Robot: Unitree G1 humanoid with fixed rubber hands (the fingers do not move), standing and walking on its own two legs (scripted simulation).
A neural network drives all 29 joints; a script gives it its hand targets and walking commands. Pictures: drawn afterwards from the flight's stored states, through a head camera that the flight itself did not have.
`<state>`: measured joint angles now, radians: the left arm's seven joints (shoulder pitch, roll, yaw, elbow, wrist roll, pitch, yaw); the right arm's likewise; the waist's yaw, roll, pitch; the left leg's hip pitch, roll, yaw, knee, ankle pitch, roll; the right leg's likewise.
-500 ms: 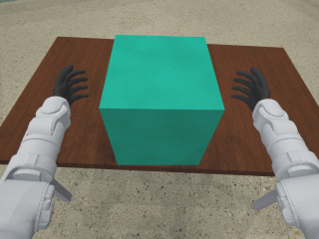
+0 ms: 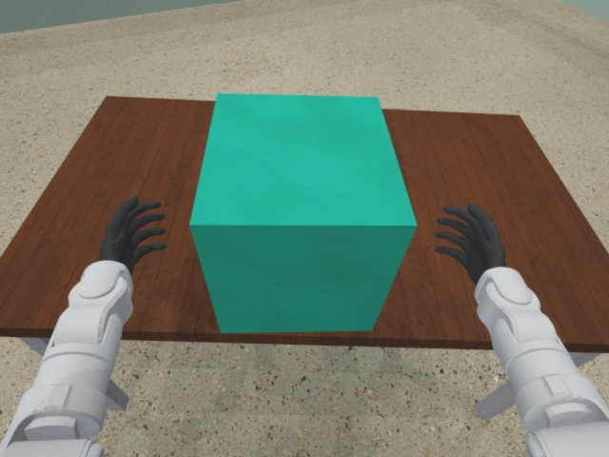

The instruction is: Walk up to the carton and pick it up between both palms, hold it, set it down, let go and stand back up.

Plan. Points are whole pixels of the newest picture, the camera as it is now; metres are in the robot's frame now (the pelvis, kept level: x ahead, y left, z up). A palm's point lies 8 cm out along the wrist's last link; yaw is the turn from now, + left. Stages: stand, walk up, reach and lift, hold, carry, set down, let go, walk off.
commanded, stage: set down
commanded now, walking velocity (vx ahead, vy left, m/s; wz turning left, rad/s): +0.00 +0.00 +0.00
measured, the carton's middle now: (297, 217) +0.51 +0.03 +0.00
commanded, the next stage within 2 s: none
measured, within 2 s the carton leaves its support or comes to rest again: neither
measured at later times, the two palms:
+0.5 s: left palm (122, 323) +0.29 +0.25 +0.02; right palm (485, 334) +0.31 -0.23 +0.01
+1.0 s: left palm (121, 386) +0.23 +0.25 -0.04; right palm (484, 404) +0.24 -0.23 -0.05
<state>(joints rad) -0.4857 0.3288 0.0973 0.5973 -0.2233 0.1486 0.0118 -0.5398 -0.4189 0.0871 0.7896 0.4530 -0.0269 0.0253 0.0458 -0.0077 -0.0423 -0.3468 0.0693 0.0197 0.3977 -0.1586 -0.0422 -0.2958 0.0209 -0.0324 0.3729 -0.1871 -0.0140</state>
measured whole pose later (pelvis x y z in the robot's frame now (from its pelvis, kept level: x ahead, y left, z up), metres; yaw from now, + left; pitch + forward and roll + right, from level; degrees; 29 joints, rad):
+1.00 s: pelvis +0.01 +0.01 -0.01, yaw -1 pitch +2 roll +0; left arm 0.00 0.23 0.00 0.72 -0.25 -0.37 0.05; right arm -0.05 -0.32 0.13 0.88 0.38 -0.49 0.10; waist 0.03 0.00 -0.01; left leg -0.31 0.05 0.04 0.54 -0.26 -0.03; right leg -0.28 0.00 -0.01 0.55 -0.30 -0.01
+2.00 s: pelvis +0.03 +0.01 +0.00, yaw -1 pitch -5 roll +0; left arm 0.25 0.19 0.03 0.50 0.00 0.07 -0.01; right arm 0.19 -0.17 0.01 0.76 0.03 -0.25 0.01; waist 0.02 -0.02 0.07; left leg -0.05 0.05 0.05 0.36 -0.22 -0.03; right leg 0.00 0.00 -0.01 0.32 -0.24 0.00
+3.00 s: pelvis +0.00 +0.02 +0.00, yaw +0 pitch -4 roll -1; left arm 0.35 0.26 0.01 0.78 0.02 -0.02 0.00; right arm 0.35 -0.24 -0.02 0.81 -0.01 -0.03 -0.01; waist 0.00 0.00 0.01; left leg -0.17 0.03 0.03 0.46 -0.22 0.00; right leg -0.11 -0.02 -0.02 0.42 -0.24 0.02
